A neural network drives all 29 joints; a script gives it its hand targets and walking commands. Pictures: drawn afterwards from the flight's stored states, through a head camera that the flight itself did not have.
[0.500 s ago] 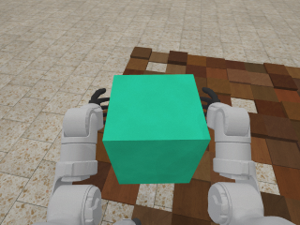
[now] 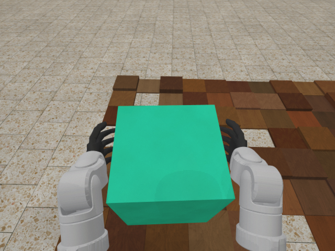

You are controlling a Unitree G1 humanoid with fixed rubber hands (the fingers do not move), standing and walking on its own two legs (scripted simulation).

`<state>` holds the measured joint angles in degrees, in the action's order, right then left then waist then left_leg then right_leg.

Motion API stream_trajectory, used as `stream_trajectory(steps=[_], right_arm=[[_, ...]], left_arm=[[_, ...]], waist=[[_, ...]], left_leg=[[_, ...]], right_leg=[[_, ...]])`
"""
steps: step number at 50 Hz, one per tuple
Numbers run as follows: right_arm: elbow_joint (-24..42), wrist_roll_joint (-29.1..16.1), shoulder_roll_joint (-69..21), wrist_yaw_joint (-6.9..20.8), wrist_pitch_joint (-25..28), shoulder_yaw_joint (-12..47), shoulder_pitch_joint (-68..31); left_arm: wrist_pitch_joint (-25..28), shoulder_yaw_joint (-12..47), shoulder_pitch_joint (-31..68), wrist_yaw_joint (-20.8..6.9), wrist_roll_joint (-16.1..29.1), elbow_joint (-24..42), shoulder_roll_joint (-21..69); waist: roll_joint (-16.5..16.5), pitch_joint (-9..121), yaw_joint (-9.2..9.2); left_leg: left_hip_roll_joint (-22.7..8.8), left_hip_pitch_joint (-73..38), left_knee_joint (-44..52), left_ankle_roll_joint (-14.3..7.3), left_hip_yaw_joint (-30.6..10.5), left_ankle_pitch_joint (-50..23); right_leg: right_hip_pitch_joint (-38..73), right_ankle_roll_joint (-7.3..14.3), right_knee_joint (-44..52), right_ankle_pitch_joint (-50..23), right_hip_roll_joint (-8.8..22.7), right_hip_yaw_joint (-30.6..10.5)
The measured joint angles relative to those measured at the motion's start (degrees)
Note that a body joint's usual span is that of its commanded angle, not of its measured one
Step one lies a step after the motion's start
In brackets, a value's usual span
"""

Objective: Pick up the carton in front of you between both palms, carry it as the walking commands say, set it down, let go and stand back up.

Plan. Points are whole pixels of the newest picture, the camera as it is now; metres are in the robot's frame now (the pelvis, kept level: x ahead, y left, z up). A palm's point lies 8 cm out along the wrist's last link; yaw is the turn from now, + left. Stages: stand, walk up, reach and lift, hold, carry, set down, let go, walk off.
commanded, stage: carry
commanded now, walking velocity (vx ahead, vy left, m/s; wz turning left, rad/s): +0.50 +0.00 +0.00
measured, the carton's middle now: (167, 170) +0.29 -0.01 +0.05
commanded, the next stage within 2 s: none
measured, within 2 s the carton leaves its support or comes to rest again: neither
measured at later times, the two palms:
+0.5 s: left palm (104, 70) +0.67 +0.19 +0.10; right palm (190, 65) +0.67 -0.11 +0.11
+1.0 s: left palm (101, 38) +0.91 +0.23 +0.12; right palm (171, 34) +0.91 -0.07 +0.13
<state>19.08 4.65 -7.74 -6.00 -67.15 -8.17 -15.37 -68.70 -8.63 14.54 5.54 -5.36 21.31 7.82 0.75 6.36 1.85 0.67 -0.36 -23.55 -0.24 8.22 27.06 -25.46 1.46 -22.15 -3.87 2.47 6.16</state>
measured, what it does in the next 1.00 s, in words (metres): walks ahead: left foot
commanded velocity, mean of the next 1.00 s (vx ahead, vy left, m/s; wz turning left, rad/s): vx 0.50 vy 0.00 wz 0.00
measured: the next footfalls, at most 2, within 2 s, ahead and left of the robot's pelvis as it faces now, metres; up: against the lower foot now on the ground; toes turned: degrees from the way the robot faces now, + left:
left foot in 0.46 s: +0.49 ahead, +0.13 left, +0.02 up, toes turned +6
right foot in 1.08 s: +0.86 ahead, +0.01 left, +0.00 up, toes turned -8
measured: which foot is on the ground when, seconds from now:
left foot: down 0.00-0.06, up 0.08-0.44, down 0.46-1.00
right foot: down 0.00-0.48, up 0.50-1.00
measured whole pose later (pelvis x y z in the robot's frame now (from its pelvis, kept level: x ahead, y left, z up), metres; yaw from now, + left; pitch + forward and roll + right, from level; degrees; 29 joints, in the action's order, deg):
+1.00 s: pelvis +0.64 +0.08 +0.00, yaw +0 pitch +4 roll -2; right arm 21.4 5.7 -7.8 -4.2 -68.1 -7.6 -11.0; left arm -69.5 -6.0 11.6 6.1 -5.6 22.0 7.7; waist 0.2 7.6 0.3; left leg 1.9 -5.8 -12.8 -5.8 6.5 12.6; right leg -34.4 0.5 -34.1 -0.9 1.5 10.0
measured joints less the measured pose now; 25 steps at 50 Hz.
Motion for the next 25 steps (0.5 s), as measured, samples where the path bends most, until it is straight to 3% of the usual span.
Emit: stream_trajectory(steps=[1,2,3,4,5,8,14,17,22,23,24,25], right_arm=[[-0.23,0.02,0.92,-0.08,-0.9,0.11,-1.36],[-1.06,-0.24,2.42,-0.32,-1.9,0.2,-3.17],[-2.41,-0.64,4.05,-0.44,-3.03,0.06,-5.3],[-4.31,-1.2,5.59,-0.44,-4.18,-0.05,-7.57],[-6.45,-1.72,6.63,-0.53,-5.37,-0.23,-9.83],[-12.54,-2.58,8.38,-0.91,-8.45,-1.0,-16.44],[-22.67,-2.61,10.12,-1.65,-9.95,-2.42,-27.28],[-27.21,-2.02,10.05,-1.66,-9.61,-3.88,-29.73],[-32.33,-1.43,9.68,-1.52,-7.98,-5.48,-30.05],[-33.19,-1.31,9.44,-1.48,-7.36,-5.52,-30.01],[-33.85,-1.07,8.84,-1.45,-6.37,-5.43,-29.65],[-34.13,-0.67,8.05,-1.44,-5.2,-5.11,-28.91]], left_arm=[[-0.52,-0.05,1.6,0.0,0.03,-0.84,-0.32],[-0.87,0.08,3.73,0.09,0.0,-2.55,-0.67],[-1.45,0.27,6.2,0.35,0.01,-4.64,-1.16],[-2.18,0.28,8.29,0.76,0.26,-6.68,-1.65],[-3.19,0.31,10.11,1.33,0.63,-8.5,-2.32],[-6.04,-0.33,14.98,2.18,1.98,-13.16,-4.39],[-7.96,-3.08,24.56,2.47,3.31,-21.66,-7.18],[-7.72,-4.33,27.0,2.47,3.07,-26.09,-7.27],[-6.54,-5.27,27.57,2.27,1.78,-30.93,-6.52],[-6.29,-5.43,27.19,2.21,1.57,-31.12,-6.48],[-5.89,-5.62,26.59,2.08,1.43,-31.06,-6.68],[-5.25,-5.96,25.69,1.87,1.35,-30.83,-6.86]], waist=[[-0.59,0.61,-0.36],[-1.68,0.99,-0.9],[-2.19,1.08,-1.7],[-2.66,1.03,-2.5],[-2.83,0.92,-2.84],[-3.3,0.2,-3.26],[-3.28,-0.26,-3.66],[-3.11,0.52,-3.74],[-2.26,1.17,-2.71],[-2.05,0.89,-2.01],[-1.09,0.32,-1.1],[-0.31,-0.4,-0.15]], left_leg=[[-0.76,0.22,-4.76,0.39,-0.49,3.18],[-2.15,2.25,-12.03,0.3,-1.04,4.63],[-2.66,5.43,-20.87,-0.07,-2.32,4.26],[-2.61,8.89,-28.97,-0.52,-3.83,4.03],[-2.29,12.47,-35.48,-0.99,-5.01,3.33],[-2.89,23.17,-45.34,-1.52,-5.56,-0.94],[-5.53,40.68,-46.54,-0.05,-5.1,-9.4],[-6.23,45.11,-41.29,0.36,-4.53,-12.09],[-4.58,40.6,-18.09,-0.97,-0.68,-19.68],[-3.61,38.02,-14.26,-0.93,0.44,-21.82],[-2.48,36.58,-13.7,1.3,0.56,-26.47],[-1.71,36.54,-15.8,0.68,0.86,-26.46]], right_leg=[[2.2,2.35,-0.01,4.44,-0.48,0.97],[2.98,7.7,-2.0,10.14,-1.49,1.57],[3.01,14.36,-4.36,13.42,-2.0,2.29],[2.99,17.61,-6.3,14.96,-2.08,2.93],[3.41,17.71,-7.35,15.78,-2.15,2.76],[5.94,15.11,-6.86,17.93,-2.15,2.52],[11.7,14.43,-3.81,21.54,-2.33,2.05],[15.09,14.45,-3.36,24.67,-2.07,1.43],[22.31,14.11,-3.04,30.37,-0.44,0.81],[22.8,13.99,-5.93,31.76,0.31,0.87],[21.6,13.72,-12.04,32.62,1.87,0.66],[18.38,11.31,-21.43,29.97,2.59,-1.2]])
